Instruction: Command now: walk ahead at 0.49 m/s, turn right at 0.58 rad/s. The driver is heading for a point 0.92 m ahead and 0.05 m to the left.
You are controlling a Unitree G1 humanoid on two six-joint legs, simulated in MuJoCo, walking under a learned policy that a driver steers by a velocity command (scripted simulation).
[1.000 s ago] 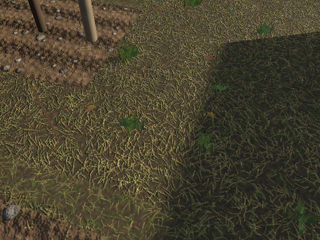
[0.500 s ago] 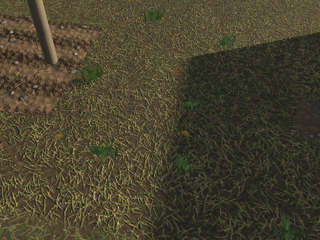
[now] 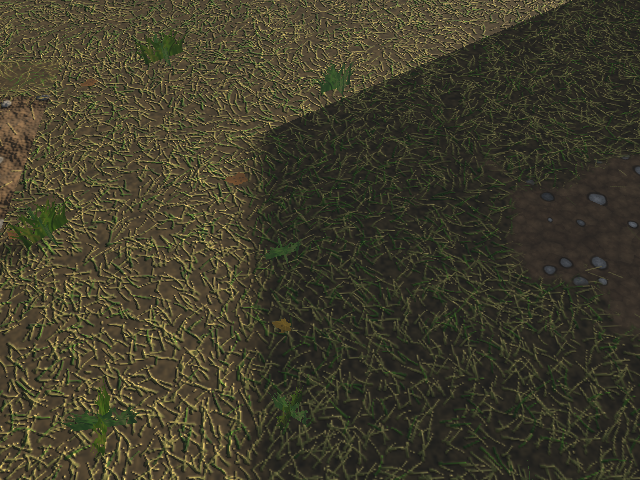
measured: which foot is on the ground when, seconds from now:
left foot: up 0.00-0.26, down 0.28-0.82, up 0.84-1.00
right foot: down 0.00-0.30, up 0.32-0.78, down 0.80-1.00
